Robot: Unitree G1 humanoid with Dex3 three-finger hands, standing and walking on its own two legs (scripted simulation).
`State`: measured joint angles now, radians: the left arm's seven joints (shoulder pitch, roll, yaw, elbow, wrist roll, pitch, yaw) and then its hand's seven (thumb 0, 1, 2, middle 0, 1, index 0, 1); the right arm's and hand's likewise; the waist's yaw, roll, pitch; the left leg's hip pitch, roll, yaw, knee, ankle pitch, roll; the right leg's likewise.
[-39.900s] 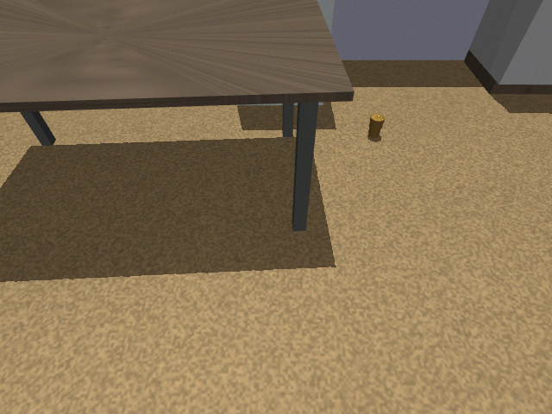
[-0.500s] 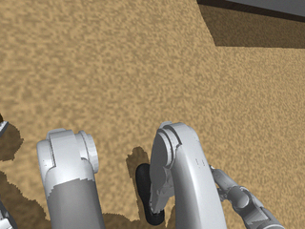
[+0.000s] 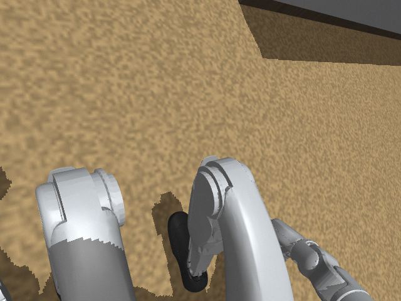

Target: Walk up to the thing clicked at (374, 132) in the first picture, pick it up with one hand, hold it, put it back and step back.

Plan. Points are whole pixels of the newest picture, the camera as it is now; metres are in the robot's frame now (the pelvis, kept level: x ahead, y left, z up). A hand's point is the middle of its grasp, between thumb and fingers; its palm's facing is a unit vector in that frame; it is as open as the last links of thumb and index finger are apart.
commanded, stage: lower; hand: left
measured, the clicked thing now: out of the picture +0.36 +0.34 -0.18
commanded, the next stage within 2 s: loosen in 0.28 s
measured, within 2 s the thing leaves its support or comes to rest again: rests again in 0.64 s
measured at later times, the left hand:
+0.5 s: hand out of the picture +0.35 +0.34 -0.19, palm faces +0.56 -0.83 -0.01, open 10.5 cm
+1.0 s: hand out of the picture +0.35 +0.35 -0.18, palm faces +0.58 -0.81 +0.00, open 15.3 cm
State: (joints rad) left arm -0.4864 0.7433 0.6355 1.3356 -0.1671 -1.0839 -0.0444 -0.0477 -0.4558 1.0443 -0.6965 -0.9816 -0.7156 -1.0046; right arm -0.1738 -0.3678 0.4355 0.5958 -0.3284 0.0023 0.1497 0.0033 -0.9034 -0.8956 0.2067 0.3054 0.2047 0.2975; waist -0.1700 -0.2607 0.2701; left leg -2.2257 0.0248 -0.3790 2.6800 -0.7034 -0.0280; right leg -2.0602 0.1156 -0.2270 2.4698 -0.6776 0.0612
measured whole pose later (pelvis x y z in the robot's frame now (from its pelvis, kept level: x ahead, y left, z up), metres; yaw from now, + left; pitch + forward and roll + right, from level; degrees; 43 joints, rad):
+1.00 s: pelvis +0.00 +0.00 +0.00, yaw -2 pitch +10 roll -17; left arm -0.46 0.76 0.63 1.37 -0.18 -1.13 0.01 -0.01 -0.46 0.24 -0.37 -0.31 -0.38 -0.30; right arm -0.19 -0.36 0.48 0.56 -0.34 0.00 0.15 0.00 -0.90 -0.89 0.21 0.31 0.21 0.30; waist -0.16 -0.29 0.28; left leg -2.21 0.04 -0.41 2.70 -0.71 -0.02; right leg -2.05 0.13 -0.25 2.46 -0.66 0.06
